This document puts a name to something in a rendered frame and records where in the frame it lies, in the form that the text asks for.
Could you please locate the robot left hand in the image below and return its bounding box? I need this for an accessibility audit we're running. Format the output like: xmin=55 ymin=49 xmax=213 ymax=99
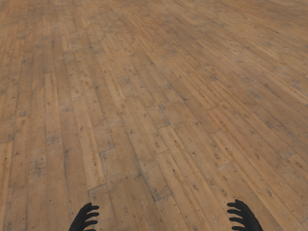
xmin=68 ymin=202 xmax=99 ymax=231

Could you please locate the robot right hand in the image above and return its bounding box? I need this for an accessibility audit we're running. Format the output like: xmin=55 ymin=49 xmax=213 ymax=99
xmin=226 ymin=199 xmax=264 ymax=231

